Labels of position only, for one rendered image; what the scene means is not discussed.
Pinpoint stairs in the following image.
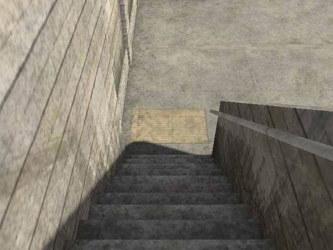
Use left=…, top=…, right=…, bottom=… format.
left=63, top=155, right=277, bottom=250

